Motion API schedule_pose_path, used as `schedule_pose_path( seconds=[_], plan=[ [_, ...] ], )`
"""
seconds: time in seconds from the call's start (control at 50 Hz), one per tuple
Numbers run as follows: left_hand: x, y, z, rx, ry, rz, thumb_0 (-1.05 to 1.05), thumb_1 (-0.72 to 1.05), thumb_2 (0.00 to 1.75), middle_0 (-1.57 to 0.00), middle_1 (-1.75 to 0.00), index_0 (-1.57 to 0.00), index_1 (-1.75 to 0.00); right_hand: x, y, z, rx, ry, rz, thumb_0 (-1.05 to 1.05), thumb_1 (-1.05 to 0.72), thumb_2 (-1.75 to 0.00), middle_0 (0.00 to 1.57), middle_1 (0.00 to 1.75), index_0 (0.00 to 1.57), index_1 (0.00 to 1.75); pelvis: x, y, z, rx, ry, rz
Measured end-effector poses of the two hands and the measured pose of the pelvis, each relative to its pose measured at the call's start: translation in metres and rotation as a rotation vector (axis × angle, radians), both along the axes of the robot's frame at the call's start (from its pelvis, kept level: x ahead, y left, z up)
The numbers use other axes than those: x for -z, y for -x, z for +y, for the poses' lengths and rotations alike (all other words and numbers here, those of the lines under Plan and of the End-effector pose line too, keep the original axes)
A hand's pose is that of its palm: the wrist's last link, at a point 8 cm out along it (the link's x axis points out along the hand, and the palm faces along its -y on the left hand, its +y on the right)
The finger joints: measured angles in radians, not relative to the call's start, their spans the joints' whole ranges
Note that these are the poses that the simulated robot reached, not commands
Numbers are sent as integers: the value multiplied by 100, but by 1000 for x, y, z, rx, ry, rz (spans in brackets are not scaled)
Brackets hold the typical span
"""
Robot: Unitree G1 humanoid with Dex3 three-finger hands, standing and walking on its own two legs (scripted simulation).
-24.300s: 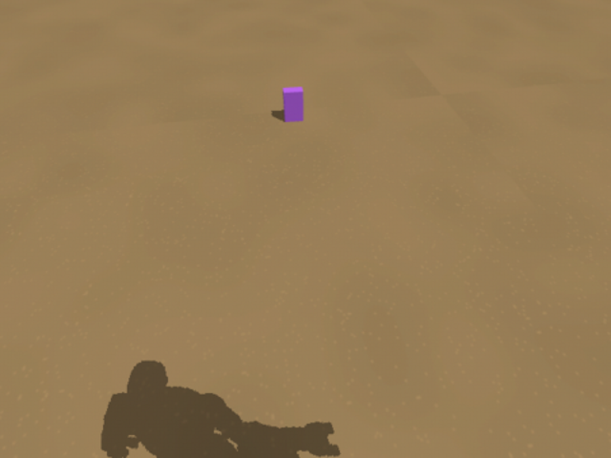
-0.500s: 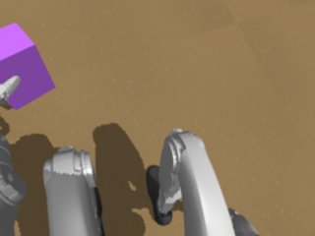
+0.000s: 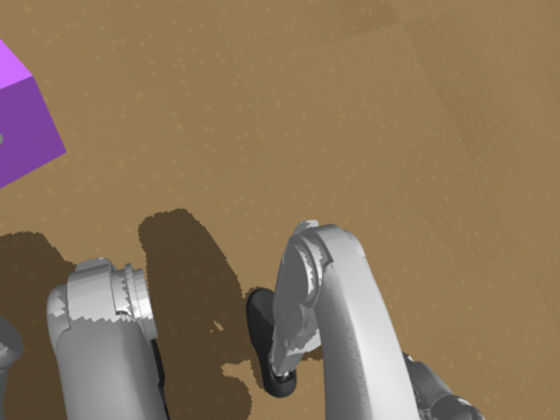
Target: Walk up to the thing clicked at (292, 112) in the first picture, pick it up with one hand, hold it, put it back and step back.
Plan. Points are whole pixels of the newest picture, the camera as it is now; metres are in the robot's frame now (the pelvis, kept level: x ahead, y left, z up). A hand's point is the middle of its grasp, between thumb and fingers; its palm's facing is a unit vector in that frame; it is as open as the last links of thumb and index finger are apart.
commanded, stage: lower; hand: left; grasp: from the side
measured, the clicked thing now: out of the picture +0.50 +0.29 -0.13
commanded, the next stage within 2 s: loosen in 1.18 s
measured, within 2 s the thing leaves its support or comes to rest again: rests again in 1.82 s
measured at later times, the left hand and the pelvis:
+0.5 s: hand out of the picture +0.49 +0.33 -0.15, palm faces +0.45 -0.89 -0.02, open 9.9 cm; pelvis -0.01 +0.01 -0.02, yaw -3 degrees
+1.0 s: hand out of the picture +0.49 +0.32 -0.17, palm faces +0.44 -0.90 -0.04, open 9.9 cm; pelvis -0.01 +0.01 -0.02, yaw -5 degrees
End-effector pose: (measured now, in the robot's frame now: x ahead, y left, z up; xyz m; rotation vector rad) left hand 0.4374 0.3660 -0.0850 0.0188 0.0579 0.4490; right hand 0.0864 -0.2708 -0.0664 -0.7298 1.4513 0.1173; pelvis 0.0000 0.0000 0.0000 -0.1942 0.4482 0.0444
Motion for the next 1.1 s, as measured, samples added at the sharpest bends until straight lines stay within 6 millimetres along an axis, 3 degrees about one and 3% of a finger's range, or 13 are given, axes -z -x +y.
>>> schedule_pose_path(
  seconds=[0.1,0.42,0.58,0.84,1.1],
  plan=[
    [6,1,0,-5,7,10,-1,-44,99,-80,-111,-81,-110,1,1,1,-15,-2,8,0,-91,-90,20,30,20,30,2,1,1,3,5,-12],
    [58,-4,-7,-13,36,14,-1,-44,98,-80,-111,-81,-110,-7,9,4,-108,65,52,0,-91,-90,20,30,20,30,15,6,4,31,42,-90],
    [65,-6,2,-11,6,30,-1,-44,98,-80,-111,-81,-110,-12,10,7,-145,84,87,0,-92,-90,20,30,20,30,15,5,7,35,62,-99],
    [83,-6,-11,-8,38,34,-1,-43,98,-79,-112,-80,-111,-18,-2,12,-208,108,65,0,-91,-90,20,30,20,30,16,8,9,48,84,-134],
    [85,-6,-4,-8,10,38,-1,-43,98,-79,-112,-80,-111,-19,-2,14,-241,121,82,0,-92,-90,20,30,20,30,17,9,11,55,95,-150]
  ],
)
